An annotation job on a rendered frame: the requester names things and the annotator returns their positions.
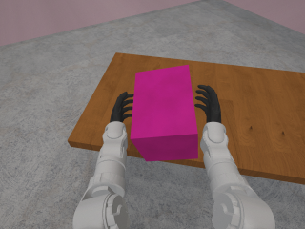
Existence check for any left robot forearm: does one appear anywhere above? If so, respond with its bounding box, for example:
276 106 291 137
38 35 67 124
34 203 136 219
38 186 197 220
72 121 128 229

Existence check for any left robot hand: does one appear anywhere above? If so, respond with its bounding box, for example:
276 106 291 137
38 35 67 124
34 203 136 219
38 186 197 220
110 92 134 123

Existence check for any right robot hand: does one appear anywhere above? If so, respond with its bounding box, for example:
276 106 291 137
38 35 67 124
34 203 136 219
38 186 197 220
194 85 222 123

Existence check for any right robot upper arm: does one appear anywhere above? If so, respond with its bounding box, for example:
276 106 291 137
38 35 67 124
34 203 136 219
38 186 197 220
212 191 275 229

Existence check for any right robot forearm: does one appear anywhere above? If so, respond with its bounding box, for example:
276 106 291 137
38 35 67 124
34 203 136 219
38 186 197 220
200 122 262 201

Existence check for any table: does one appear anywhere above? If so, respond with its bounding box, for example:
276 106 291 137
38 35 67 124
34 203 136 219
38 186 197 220
67 52 305 185

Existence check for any carton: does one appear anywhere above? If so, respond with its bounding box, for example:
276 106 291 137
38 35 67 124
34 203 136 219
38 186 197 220
130 65 198 162

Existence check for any left robot upper arm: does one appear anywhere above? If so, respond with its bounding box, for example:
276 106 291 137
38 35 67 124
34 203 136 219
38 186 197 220
73 193 131 229

